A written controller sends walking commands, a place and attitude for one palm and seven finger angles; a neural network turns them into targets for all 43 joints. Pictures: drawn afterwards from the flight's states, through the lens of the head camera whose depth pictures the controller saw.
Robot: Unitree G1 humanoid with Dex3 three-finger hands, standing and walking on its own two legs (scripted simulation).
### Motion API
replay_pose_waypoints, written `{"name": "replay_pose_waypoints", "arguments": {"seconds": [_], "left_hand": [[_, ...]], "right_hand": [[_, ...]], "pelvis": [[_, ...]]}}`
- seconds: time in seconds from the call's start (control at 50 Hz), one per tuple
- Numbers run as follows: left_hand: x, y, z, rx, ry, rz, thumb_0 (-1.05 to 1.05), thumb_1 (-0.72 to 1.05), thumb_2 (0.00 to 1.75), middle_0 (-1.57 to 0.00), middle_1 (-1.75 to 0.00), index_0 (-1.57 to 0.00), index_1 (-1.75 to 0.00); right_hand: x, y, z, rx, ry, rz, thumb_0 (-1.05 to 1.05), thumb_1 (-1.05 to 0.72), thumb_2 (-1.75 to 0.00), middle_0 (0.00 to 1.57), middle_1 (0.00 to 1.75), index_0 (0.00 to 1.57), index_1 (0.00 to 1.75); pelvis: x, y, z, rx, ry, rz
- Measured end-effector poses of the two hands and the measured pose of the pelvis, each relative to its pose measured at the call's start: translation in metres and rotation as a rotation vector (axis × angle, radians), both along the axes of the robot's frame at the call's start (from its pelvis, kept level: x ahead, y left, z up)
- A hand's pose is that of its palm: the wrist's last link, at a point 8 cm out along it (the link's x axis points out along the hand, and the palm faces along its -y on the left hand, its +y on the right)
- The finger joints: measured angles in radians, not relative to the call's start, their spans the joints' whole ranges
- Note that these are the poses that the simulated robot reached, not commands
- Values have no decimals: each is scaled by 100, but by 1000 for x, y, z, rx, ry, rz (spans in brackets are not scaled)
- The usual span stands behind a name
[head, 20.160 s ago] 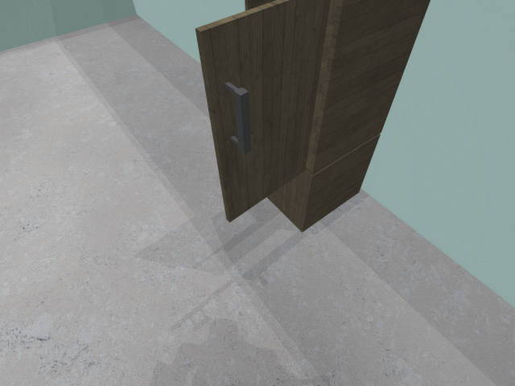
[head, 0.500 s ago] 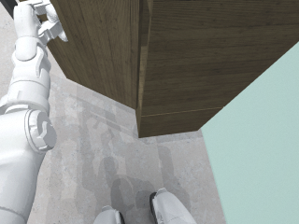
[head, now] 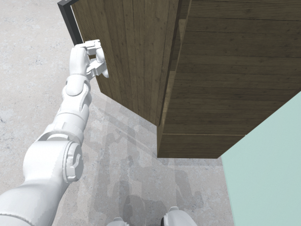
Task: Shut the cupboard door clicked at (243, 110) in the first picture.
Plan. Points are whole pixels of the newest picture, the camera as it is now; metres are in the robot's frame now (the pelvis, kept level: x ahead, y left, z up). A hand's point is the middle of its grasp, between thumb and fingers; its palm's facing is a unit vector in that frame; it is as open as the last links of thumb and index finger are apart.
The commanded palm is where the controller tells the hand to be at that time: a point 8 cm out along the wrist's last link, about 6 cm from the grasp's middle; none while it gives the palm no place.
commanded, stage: draw the hand back to the body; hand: left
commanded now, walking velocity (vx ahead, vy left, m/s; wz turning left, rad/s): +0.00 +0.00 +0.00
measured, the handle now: (78, 26) +0.68 +0.17 +0.10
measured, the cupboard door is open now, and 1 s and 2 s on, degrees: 57 57 57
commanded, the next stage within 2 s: step back with the hand held close in 1.56 s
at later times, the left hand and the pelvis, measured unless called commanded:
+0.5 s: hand (61, 98) +0.38 +0.15 +0.15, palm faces -0.03 -1.00 -0.02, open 3.1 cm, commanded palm +0.34 +0.21 +0.16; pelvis +0.00 -0.01 +0.03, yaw -1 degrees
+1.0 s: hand out of the picture +0.24 +0.23 +0.19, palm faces +0.37 -0.87 -0.32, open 4.7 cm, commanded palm +0.19 +0.28 +0.21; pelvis +0.01 +0.00 +0.05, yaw +1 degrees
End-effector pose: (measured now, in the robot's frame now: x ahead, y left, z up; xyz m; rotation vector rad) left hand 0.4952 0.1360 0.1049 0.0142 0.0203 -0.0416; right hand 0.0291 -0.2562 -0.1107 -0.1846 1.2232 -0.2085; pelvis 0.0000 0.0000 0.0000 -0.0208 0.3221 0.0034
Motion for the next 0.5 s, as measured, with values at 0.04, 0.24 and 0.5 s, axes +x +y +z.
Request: {"name": "replay_pose_waypoints", "arguments": {"seconds": [0.04, 0.24, 0.5], "left_hand": [[1, -1, 1, -7, -3, 8, 2, 90, 90, -130, -150, -130, -150], [-46, 35, 11, 9, -33, 34, 1, 90, 90, -130, -150, -130, -150], [-134, 73, 43, 5, -77, 9, 2, 90, 90, -128, -147, -127, -147]], "right_hand": [[-1, 2, -1, 7, -9, -4, 0, -91, -90, 20, 30, 20, 30], [-25, 6, 4, 60, 5, -81, 0, -91, -90, 20, 30, 20, 30], [54, -11, 35, -12, -261, 10, 1, -91, -90, 20, 30, 20, 30]], "pelvis": [[-2, -1, -1, 4, 2, -6], [2, -6, 13, 15, -68, -47], [-3, -8, 29, 16, -207, -15]]}}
